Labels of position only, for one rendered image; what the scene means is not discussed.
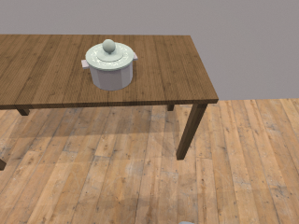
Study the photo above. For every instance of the knob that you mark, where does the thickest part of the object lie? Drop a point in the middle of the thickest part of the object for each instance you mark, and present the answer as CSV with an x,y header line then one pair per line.
x,y
108,46

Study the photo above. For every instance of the table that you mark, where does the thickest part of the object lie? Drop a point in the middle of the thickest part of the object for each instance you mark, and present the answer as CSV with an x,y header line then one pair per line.
x,y
45,71

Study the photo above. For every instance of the pot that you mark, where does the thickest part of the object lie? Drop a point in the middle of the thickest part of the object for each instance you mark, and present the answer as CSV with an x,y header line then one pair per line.
x,y
113,80

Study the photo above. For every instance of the lid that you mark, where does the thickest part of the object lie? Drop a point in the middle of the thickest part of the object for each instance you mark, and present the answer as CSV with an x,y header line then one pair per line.
x,y
121,57

